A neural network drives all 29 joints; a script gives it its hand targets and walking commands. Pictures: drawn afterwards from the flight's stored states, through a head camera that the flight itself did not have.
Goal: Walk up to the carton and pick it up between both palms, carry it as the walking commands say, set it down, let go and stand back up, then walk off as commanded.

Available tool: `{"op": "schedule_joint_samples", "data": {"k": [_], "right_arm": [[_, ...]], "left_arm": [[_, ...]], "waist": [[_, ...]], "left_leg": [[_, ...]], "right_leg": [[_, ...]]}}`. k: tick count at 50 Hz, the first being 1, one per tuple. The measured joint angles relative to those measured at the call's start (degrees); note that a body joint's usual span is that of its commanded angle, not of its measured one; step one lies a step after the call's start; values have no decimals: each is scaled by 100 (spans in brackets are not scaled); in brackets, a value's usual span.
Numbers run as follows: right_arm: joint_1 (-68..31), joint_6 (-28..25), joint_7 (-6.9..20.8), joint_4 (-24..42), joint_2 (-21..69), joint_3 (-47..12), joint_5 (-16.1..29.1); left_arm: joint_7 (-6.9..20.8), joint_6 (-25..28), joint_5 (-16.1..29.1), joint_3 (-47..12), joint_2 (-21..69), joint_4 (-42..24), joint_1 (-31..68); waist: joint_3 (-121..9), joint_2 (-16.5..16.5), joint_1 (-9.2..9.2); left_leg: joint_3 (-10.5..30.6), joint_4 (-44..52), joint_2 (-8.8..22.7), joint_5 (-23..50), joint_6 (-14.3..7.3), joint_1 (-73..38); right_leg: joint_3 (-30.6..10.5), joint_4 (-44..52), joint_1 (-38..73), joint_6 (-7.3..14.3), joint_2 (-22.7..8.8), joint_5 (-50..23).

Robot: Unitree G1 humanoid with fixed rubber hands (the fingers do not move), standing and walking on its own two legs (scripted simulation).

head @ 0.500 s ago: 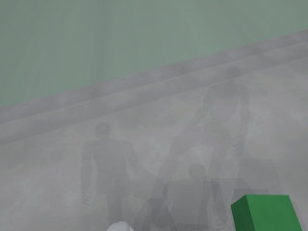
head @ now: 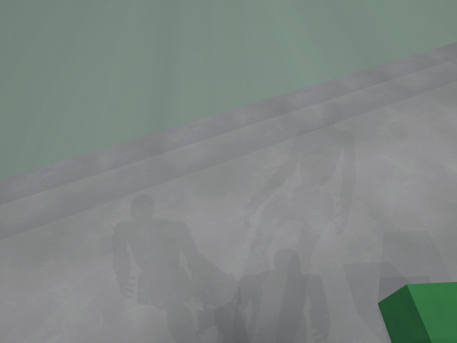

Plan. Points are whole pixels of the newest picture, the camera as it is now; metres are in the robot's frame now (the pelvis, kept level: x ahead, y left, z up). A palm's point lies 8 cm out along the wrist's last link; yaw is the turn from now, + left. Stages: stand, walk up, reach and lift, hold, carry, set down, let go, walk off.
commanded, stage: walk off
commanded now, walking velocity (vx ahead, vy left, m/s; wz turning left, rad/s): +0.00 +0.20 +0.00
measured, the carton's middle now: (432, 323) +0.25 -0.69 -0.64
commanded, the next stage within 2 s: none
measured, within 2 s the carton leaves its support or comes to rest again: neither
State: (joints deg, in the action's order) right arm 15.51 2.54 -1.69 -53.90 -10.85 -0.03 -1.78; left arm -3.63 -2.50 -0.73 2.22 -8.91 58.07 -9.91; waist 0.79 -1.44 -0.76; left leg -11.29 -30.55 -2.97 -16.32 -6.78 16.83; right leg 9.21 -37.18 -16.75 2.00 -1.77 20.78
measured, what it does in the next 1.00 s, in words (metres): steps to the left: right foot, then left foot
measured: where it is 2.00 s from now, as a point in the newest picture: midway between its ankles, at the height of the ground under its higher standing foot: outside the picture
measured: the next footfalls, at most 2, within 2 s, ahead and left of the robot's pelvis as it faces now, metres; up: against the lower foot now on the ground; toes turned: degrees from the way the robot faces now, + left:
right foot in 0.02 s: +0.01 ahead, -0.08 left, +0.00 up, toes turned -9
left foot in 0.40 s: +0.04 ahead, +0.27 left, +0.00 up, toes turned +8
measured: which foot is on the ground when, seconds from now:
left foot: down 0.00-0.02, up 0.04-0.38, down 0.40-0.84, up 0.86-1.00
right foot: up 0.00-0.00, down 0.02-0.40, up 0.42-0.80, down 0.82-1.00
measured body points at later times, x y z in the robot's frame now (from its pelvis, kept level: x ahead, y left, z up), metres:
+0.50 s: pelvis +0.00 +0.16 +0.01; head +0.05 +0.19 +0.45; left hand -0.03 +0.43 -0.16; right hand +0.09 -0.09 -0.12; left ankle +0.00 +0.27 -0.73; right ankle -0.05 -0.01 -0.67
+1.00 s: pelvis +0.00 +0.27 +0.02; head +0.04 +0.25 +0.46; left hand +0.02 +0.51 -0.13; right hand +0.02 +0.03 -0.15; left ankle -0.03 +0.40 -0.65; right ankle -0.03 +0.15 -0.73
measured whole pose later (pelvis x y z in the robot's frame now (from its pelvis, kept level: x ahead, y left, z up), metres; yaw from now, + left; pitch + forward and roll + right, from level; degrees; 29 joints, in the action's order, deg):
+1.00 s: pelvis +0.00 +0.27 +0.02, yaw +0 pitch +2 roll +2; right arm 16.1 3.5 0.6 -55.4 -12.2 2.5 -2.0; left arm -3.9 -1.0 -1.6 2.7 -8.7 60.2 -14.0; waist 2.2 -1.2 0.0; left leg -0.1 -60.9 -1.0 -19.1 2.3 28.2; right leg 8.1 -25.7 -10.8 -1.0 -6.2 16.2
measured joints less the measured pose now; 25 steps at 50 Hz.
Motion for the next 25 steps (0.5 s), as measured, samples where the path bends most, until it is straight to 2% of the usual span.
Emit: {"op": "schedule_joint_samples", "data": {"k": [1,2,4,6,8,11,14,17,20,21,22,23,25], "right_arm": [[52,12,1,-52,-17,8,45],[98,33,1,-116,-42,32,79],[146,113,44,-197,-19,69,29],[121,141,121,-203,-36,136,-7],[63,133,186,-161,-88,225,-32],[-9,133,251,-89,-179,326,-13],[-109,197,296,-39,-248,350,14],[-263,236,344,46,-264,326,24],[-379,118,370,151,-284,326,-6],[-454,50,360,127,-214,327,-28],[-509,-11,347,132,-157,293,-33],[-524,-69,316,156,-123,261,-34],[-479,-119,227,204,-64,205,-43]], "left_arm": [[-9,39,-15,-23,74,8,-27],[-15,65,-53,-47,159,21,-59],[-30,108,-106,-46,196,24,-147],[-27,147,-104,-24,178,76,-286],[-10,163,-97,-2,118,156,-414],[29,189,-96,58,-2,236,-538],[58,228,-138,130,-113,263,-598],[83,191,-165,230,-248,293,-634],[100,112,-157,315,-409,335,-713],[102,68,-156,341,-516,361,-700],[82,0,-139,353,-589,374,-675],[53,-73,-105,346,-618,385,-649],[44,-145,-50,327,-636,375,-554]], "waist": [[-27,-66,29],[-36,-205,40],[-15,-186,97],[39,-115,130],[94,-41,117],[173,65,115],[256,158,204],[324,269,314],[319,361,352],[377,532,352],[410,606,355],[389,583,313],[307,510,232]], "left_leg": [[-25,-120,-16,-72,18,55],[71,-394,29,-262,147,154],[346,-1535,-11,-750,440,554],[676,-2521,9,-673,646,894],[994,-3035,97,-406,815,1107],[1279,-2930,338,-125,1046,1155],[1204,-2108,605,-166,1189,955],[966,-1141,725,-299,1171,609],[697,48,701,156,986,44],[596,28,592,215,886,22],[537,-107,565,143,791,56],[526,-172,586,67,708,79],[498,-20,593,70,583,14]], "right_leg": [[8,376,177,25,5,-138],[52,472,243,43,46,-129],[51,560,313,26,-61,-120],[6,825,451,-53,-192,-259],[-30,1067,548,-166,-341,-423],[-54,1164,578,-323,-574,-508],[-62,1107,549,-502,-784,-502],[-80,1004,490,-718,-958,-478],[-138,665,327,-912,-1106,-344],[-294,295,177,-796,-1206,-48],[-490,-286,-53,-660,-1115,504],[-634,-930,-295,-530,-919,919],[-745,-2004,-717,-318,-563,1116]]}}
